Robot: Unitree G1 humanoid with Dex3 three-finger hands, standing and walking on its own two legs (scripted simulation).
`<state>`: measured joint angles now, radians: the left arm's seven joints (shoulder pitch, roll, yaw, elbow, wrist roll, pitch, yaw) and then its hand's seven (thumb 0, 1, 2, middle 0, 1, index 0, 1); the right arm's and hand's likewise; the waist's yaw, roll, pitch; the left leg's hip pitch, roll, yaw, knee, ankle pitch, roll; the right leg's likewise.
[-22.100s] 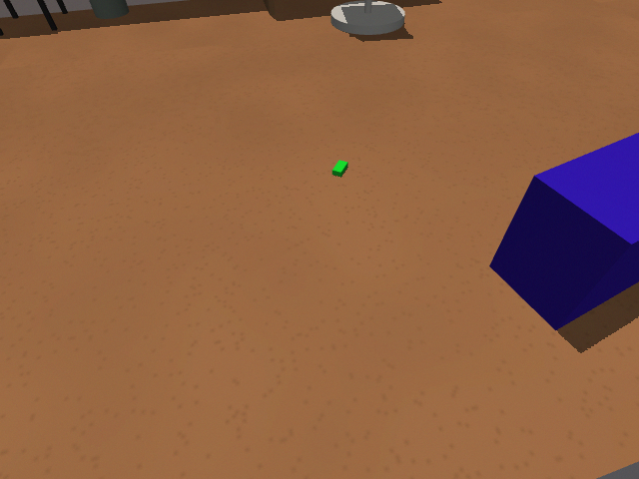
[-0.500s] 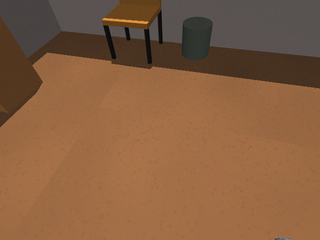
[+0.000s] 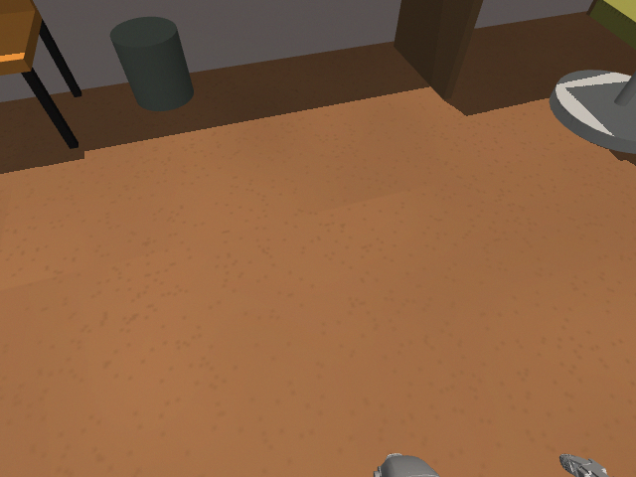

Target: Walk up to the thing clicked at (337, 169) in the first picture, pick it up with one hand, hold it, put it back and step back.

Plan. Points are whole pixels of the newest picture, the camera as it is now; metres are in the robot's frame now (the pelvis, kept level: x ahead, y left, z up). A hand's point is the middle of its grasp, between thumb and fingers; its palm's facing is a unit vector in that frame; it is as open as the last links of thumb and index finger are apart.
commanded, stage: walk up
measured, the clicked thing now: out of the picture -0.35 -1.46 -0.76
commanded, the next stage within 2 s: none
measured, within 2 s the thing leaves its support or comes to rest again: neither
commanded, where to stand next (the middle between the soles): +0.07 -0.04 m, yaw -41 degrees
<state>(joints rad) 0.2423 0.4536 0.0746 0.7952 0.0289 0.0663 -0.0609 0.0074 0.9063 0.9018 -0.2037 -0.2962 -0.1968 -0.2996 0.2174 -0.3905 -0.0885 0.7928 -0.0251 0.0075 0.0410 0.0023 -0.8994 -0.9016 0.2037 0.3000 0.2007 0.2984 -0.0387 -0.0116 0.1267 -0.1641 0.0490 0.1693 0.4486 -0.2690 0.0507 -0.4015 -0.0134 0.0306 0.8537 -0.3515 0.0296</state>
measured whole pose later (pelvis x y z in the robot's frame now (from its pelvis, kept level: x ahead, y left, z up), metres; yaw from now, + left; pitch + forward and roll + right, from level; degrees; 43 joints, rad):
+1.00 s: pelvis +0.03 -0.02 -0.03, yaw -39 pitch -1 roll +0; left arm 0.33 0.37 0.04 0.77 0.02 0.00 0.01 0.01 0.90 0.90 -0.21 -0.30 -0.20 -0.30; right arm 0.13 -0.44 -0.06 0.78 -0.02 0.05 0.02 0.00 -0.90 -0.90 0.20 0.30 0.20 0.30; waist 0.03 0.06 0.13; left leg -0.48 0.01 -0.05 1.06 -0.53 0.01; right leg -0.39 0.08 0.15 0.76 -0.36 0.01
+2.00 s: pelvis +0.08 +0.03 -0.03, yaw -92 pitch -2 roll -1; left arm 0.27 0.40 0.03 0.73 0.01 -0.02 0.01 0.01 0.90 0.90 -0.21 -0.30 -0.20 -0.30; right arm 0.27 -0.40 -0.06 0.77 -0.01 0.01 0.05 0.00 -0.90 -0.90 0.20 0.30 0.20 0.30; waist -0.03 0.03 0.10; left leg -0.47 0.06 -0.01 0.85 -0.37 0.01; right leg -0.30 0.08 0.17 0.73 -0.38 0.01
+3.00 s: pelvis +0.10 +0.03 -0.03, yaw -117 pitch -2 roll +0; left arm 0.17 0.38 0.02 0.96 0.01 -0.03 0.01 0.01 0.90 0.90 -0.21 -0.30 -0.20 -0.30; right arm 0.18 -0.40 -0.02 0.96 -0.01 -0.01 0.02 0.00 -0.90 -0.90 0.20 0.30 0.20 0.30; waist -0.02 0.02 0.08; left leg -0.32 0.07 0.05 0.73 -0.36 -0.02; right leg -0.35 0.04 0.08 0.73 -0.34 0.00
